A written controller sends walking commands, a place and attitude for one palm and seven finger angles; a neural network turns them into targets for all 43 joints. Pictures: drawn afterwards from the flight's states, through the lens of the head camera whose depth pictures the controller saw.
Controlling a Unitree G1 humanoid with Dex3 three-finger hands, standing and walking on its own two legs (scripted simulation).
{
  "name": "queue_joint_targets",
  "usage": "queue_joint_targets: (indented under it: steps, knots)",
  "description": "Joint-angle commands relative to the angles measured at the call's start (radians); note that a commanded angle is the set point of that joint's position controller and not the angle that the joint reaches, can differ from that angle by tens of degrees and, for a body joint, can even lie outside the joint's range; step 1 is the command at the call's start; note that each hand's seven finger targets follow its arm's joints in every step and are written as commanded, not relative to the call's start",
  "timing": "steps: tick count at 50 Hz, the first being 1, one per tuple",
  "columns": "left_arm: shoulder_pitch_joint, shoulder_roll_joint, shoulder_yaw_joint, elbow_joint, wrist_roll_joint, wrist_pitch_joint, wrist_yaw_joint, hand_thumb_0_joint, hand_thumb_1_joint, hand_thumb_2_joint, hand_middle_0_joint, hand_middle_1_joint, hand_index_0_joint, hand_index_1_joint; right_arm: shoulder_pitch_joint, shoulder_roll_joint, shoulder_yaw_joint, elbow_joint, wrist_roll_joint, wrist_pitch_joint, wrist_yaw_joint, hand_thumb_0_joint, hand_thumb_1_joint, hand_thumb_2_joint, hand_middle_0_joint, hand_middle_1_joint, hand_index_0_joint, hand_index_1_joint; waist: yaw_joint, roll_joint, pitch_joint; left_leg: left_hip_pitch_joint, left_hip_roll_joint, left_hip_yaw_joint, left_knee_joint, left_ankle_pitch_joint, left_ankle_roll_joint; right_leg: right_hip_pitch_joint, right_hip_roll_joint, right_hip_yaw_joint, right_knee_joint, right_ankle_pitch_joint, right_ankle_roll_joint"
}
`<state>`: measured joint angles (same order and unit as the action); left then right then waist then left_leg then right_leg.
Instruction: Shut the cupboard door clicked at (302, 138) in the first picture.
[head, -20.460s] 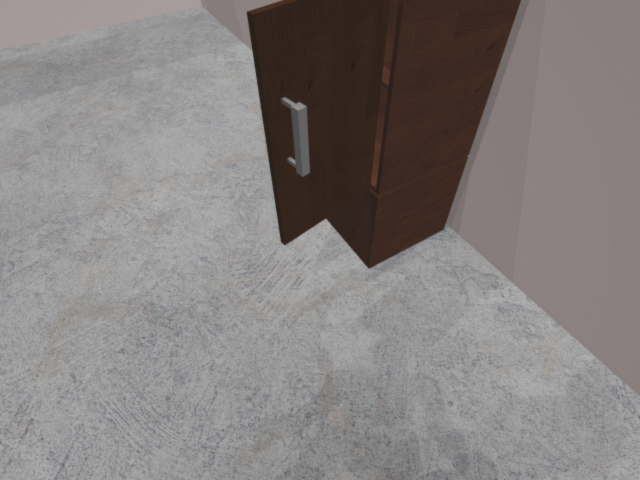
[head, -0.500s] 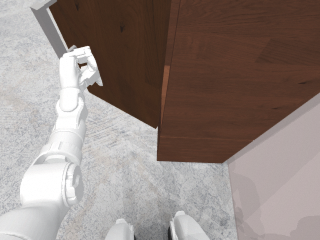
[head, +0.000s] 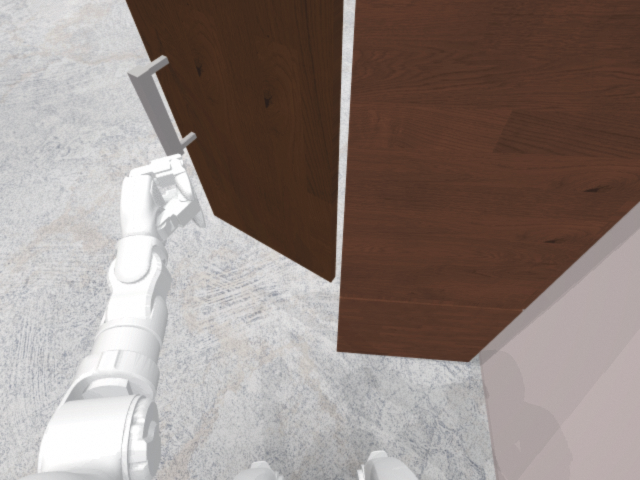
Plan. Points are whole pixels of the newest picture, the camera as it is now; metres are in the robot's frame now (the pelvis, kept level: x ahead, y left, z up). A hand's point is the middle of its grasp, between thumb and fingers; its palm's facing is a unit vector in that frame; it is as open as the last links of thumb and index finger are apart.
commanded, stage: draw the hand back to the body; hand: left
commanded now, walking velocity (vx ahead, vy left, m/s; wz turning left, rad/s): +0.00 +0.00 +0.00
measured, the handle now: (168, 110) +0.67 +0.22 +0.05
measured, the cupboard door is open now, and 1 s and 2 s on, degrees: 62 62 62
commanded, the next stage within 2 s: step back with the hand held close in 1.32 s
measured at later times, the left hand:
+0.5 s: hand (75, 290) +0.29 +0.21 +0.15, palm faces +0.23 -0.94 -0.25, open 3.3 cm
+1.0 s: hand out of the picture +0.19 +0.28 +0.22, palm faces +0.50 -0.74 -0.45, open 6.5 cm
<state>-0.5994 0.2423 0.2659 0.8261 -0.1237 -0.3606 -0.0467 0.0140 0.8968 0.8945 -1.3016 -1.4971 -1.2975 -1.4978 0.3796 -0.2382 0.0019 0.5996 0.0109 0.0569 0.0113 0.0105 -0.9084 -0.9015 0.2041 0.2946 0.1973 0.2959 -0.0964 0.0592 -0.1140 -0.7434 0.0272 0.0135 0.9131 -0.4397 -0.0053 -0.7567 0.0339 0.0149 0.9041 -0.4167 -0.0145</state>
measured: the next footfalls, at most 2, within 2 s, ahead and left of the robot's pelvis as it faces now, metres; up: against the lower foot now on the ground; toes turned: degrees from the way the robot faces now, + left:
none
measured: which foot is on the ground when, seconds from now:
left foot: down 0.00-1.00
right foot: down 0.00-1.00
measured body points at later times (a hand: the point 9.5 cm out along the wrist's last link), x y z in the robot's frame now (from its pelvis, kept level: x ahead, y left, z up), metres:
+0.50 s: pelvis +0.01 +0.00 +0.05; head +0.00 -0.02 +0.50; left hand +0.28 +0.26 +0.17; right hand +0.21 -0.21 -0.03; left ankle +0.00 +0.12 -0.69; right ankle +0.01 -0.11 -0.69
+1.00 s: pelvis +0.02 +0.00 +0.05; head -0.01 -0.04 +0.50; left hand +0.16 +0.32 +0.24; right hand +0.21 -0.20 -0.04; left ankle +0.00 +0.12 -0.69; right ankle +0.01 -0.11 -0.69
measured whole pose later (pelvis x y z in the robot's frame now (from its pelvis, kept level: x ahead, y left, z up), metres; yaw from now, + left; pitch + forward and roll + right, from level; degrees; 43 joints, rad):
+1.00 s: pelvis +0.02 +0.00 +0.05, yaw +2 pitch -4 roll +0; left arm 0.48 0.36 0.36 -0.37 -0.07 -0.05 0.09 0.01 0.89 0.89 -0.37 -0.47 -0.36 -0.47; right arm 0.22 -0.23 0.03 0.63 0.01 -0.05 -0.08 0.02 -0.90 -0.90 0.21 0.30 0.20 0.30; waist 0.07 0.10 -0.01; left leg -0.08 0.00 -0.01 0.42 -0.26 0.00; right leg -0.09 0.00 -0.01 0.43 -0.27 -0.01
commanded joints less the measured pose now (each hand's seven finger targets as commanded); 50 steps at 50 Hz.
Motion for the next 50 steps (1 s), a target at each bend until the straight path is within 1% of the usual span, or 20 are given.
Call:
queue_joint_targets:
  steps: [1, 2, 4, 7, 9, 12, 13, 14, 18, 19, 21, 23, 24, 29, 34, 36, 40, 42, 47, 50]
  knots:
    - [-0.247, 0.167, -0.015, -0.389, -0.057, -0.045, -0.039, 0.000, 0.900, 0.900, -1.300, -1.500, -1.300, -1.500, 0.006, -0.132, -0.053, -0.113, 0.022, -0.063, -0.033, 0.000, -0.900, -0.900, 0.200, 0.300, 0.200, 0.300, 0.022, -0.082, -0.369, 0.200, -0.038, 0.021, -0.157, 0.264, 0.038, 0.395, 0.001, -0.015, -0.181, 0.425, 0.009]
    - [-0.214, 0.157, -0.029, -0.414, -0.063, -0.037, -0.047, 0.000, 0.900, 0.900, -1.300, -1.500, -1.300, -1.500, -0.002, -0.131, -0.051, -0.113, 0.027, -0.071, -0.038, 0.000, -0.900, -0.900, 0.200, 0.300, 0.200, 0.300, 0.021, -0.048, -0.339, 0.225, -0.038, 0.020, -0.170, 0.254, 0.038, 0.380, -0.001, -0.019, -0.197, 0.395, 0.007]
    - [-0.158, 0.144, -0.049, -0.430, -0.074, -0.015, -0.063, 0.000, 0.900, 0.900, -1.300, -1.500, -1.300, -1.500, -0.026, -0.131, -0.047, -0.103, 0.030, -0.084, -0.045, 0.000, -0.900, -0.900, 0.200, 0.300, 0.200, 0.300, 0.023, -0.063, -0.270, 0.241, -0.034, 0.012, -0.203, 0.221, 0.037, 0.363, -0.002, -0.028, -0.225, 0.342, 0.007]
    - [-0.103, 0.163, -0.042, -0.511, -0.091, 0.015, -0.082, 0.000, 0.900, 0.900, -1.300, -1.500, -1.300, -1.500, -0.062, -0.132, -0.045, -0.107, 0.037, -0.104, -0.057, 0.000, -0.900, -0.900, 0.200, 0.300, 0.200, 0.300, 0.038, -0.031, -0.248, 0.287, -0.039, 0.009, -0.236, 0.193, 0.039, 0.374, -0.009, -0.024, -0.262, 0.282, 0.006]
    - [-0.034, 0.177, -0.025, -0.557, -0.102, 0.032, -0.090, 0.000, 0.900, 0.900, -1.245, -1.440, -1.245, -1.440, -0.093, -0.127, -0.038, -0.115, 0.039, -0.117, -0.062, 0.000, -0.900, -0.900, 0.200, 0.300, 0.200, 0.300, 0.062, -0.035, -0.243, 0.308, -0.037, 0.003, -0.262, 0.204, 0.037, 0.402, -0.011, -0.032, -0.267, 0.283, 0.002]
    - [0.052, 0.177, -0.030, -0.672, -0.117, 0.055, -0.105, 0.000, 0.900, 0.900, -1.163, -1.350, -1.163, -1.350, -0.135, -0.123, -0.031, -0.136, 0.043, -0.139, -0.068, 0.000, -0.900, -0.900, 0.200, 0.300, 0.200, 0.300, 0.076, -0.024, -0.233, 0.353, -0.036, -0.004, -0.286, 0.239, 0.037, 0.435, -0.015, -0.039, -0.276, 0.310, -0.001]
    - [0.091, 0.217, -0.094, -0.735, 0.001, 0.087, -0.023, 0.000, 0.900, 0.900, -1.135, -1.320, -1.135, -1.320, -0.194, -0.096, -0.032, -0.154, 0.043, -0.113, -0.089, 0.000, -0.900, -0.900, 0.200, 0.300, 0.200, 0.300, 0.090, -0.045, -0.225, 0.400, -0.047, 0.001, -0.331, 0.243, 0.041, 0.479, -0.040, -0.002, -0.329, 0.287, -0.003]
    - [0.151, 0.193, -0.087, -0.765, 0.004, 0.120, 0.020, 0.000, 0.900, 0.900, -1.107, -1.290, -1.107, -1.290, -0.206, -0.095, -0.031, -0.164, 0.040, -0.103, -0.101, 0.000, -0.900, -0.900, 0.200, 0.300, 0.200, 0.300, 0.084, -0.060, -0.183, 0.409, -0.040, 0.003, -0.352, 0.230, 0.040, 0.481, -0.044, -0.007, -0.356, 0.261, 0.002]
    - [0.282, 0.221, -0.059, -0.869, 0.038, 0.188, 0.096, 0.000, 0.900, 0.900, -0.997, -1.170, -0.997, -1.170, -0.263, -0.091, -0.011, -0.165, 0.037, -0.085, -0.129, 0.000, -0.900, -0.900, 0.200, 0.300, 0.200, 0.300, 0.100, -0.100, -0.120, 0.482, -0.032, 0.002, -0.417, 0.277, 0.045, 0.543, -0.045, -0.020, -0.413, 0.300, 0.003]
    - [0.314, 0.195, -0.076, -0.886, 0.037, 0.203, 0.101, 0.000, 0.900, 0.900, -0.970, -1.140, -0.970, -1.140, -0.273, -0.085, -0.009, -0.162, 0.034, -0.084, -0.131, 0.000, -0.900, -0.900, 0.200, 0.300, 0.200, 0.300, 0.101, -0.083, -0.093, 0.500, -0.030, 0.004, -0.432, 0.282, 0.043, 0.555, -0.047, -0.024, -0.422, 0.303, 0.001]
    - [0.331, 0.200, -0.068, -0.935, 0.044, 0.220, 0.114, 0.000, 0.900, 0.900, -0.915, -1.080, -0.915, -1.080, -0.289, -0.081, 0.000, -0.161, 0.030, -0.087, -0.133, 0.000, -0.900, -0.900, 0.200, 0.300, 0.200, 0.300, 0.103, -0.039, -0.059, 0.539, -0.028, 0.000, -0.465, 0.286, 0.037, 0.563, -0.044, -0.032, -0.449, 0.292, -0.003]
    - [0.365, 0.207, -0.063, -0.992, 0.054, 0.229, 0.122, 0.000, 0.900, 0.900, -0.860, -1.020, -0.860, -1.020, -0.301, -0.079, 0.008, -0.162, 0.027, -0.094, -0.133, 0.000, -0.900, -0.900, 0.200, 0.300, 0.200, 0.300, 0.106, -0.048, -0.061, 0.581, -0.028, 0.001, -0.484, 0.319, 0.039, 0.587, -0.041, -0.036, -0.471, 0.320, -0.001]
    - [0.389, 0.192, -0.072, -1.020, 0.051, 0.238, 0.124, 0.000, 0.900, 0.900, -0.832, -0.990, -0.832, -0.990, -0.303, -0.076, 0.008, -0.162, 0.023, -0.097, -0.132, 0.000, -0.900, -0.900, 0.200, 0.300, 0.200, 0.300, 0.108, -0.008, -0.046, 0.596, -0.026, 0.001, -0.495, 0.336, 0.034, 0.603, -0.042, -0.039, -0.475, 0.333, -0.005]
    - [0.493, 0.190, -0.059, -1.131, 0.059, 0.259, 0.133, 0.000, 0.900, 0.900, -0.695, -0.840, -0.695, -0.840, -0.318, -0.073, 0.018, -0.159, 0.010, -0.119, -0.120, 0.000, -0.900, -0.900, 0.200, 0.300, 0.200, 0.300, 0.118, 0.010, -0.003, 0.647, -0.020, -0.008, -0.541, 0.374, 0.026, 0.634, -0.038, -0.048, -0.512, 0.350, -0.007]
    - [0.649, 0.236, 0.028, -1.230, 0.059, 0.270, 0.141, 0.000, 0.900, 0.900, -0.558, -0.690, -0.558, -0.690, -0.323, -0.070, 0.017, -0.159, -0.002, -0.130, -0.111, 0.000, -0.900, -0.900, 0.200, 0.300, 0.200, 0.300, 0.139, -0.009, -0.021, 0.664, -0.019, -0.008, -0.549, 0.461, 0.023, 0.694, -0.041, -0.052, -0.516, 0.422, -0.006]
    - [0.694, 0.244, 0.052, -1.283, 0.061, 0.269, 0.142, 0.000, 0.900, 0.900, -0.502, -0.630, -0.502, -0.630, -0.331, -0.066, 0.016, -0.161, -0.003, -0.133, -0.107, 0.000, -0.900, -0.900, 0.200, 0.300, 0.200, 0.300, 0.144, 0.017, -0.015, 0.670, -0.016, -0.007, -0.550, 0.481, 0.018, 0.695, -0.041, -0.055, -0.518, 0.425, -0.005]
    - [0.802, 0.284, 0.123, -1.348, 0.060, 0.263, 0.150, 0.000, 0.900, 0.900, -0.393, -0.510, -0.393, -0.510, -0.331, -0.066, 0.010, -0.156, -0.006, -0.147, -0.103, 0.000, -0.900, -0.900, 0.200, 0.300, 0.200, 0.300, 0.155, -0.003, -0.009, 0.661, -0.015, -0.005, -0.550, 0.485, 0.019, 0.699, -0.043, -0.056, -0.524, 0.426, 0.000]
    - [0.884, 0.294, 0.154, -1.343, 0.056, 0.266, 0.151, 0.000, 0.900, 0.900, -0.337, -0.450, -0.337, -0.450, -0.333, -0.069, 0.004, -0.149, -0.005, -0.153, -0.102, 0.000, -0.900, -0.900, 0.200, 0.300, 0.200, 0.300, 0.158, -0.019, 0.033, 0.641, -0.012, -0.001, -0.547, 0.473, 0.022, 0.691, -0.044, -0.053, -0.533, 0.415, 0.001]
    - [0.996, 0.335, 0.238, -1.419, 0.051, 0.244, 0.160, 0.000, 0.900, 0.900, -0.200, -0.300, -0.200, -0.300, -0.331, -0.068, -0.007, -0.144, -0.003, -0.179, -0.103, 0.000, -0.900, -0.900, 0.200, 0.300, 0.200, 0.300, 0.172, 0.003, 0.034, 0.636, -0.011, 0.004, -0.540, 0.469, 0.024, 0.688, -0.048, -0.054, -0.530, 0.405, 0.004]
    - [0.940, 0.274, 0.171, -1.371, 0.057, 0.245, 0.159, 0.000, 0.900, 0.900, -0.200, -0.300, -0.200, -0.300, -0.321, -0.076, -0.011, -0.129, -0.002, -0.186, -0.107, 0.000, -0.900, -0.900, 0.200, 0.300, 0.200, 0.300, 0.149, -0.028, 0.102, 0.631, -0.012, 0.007, -0.549, 0.389, 0.031, 0.620, -0.049, -0.050, -0.548, 0.323, 0.010]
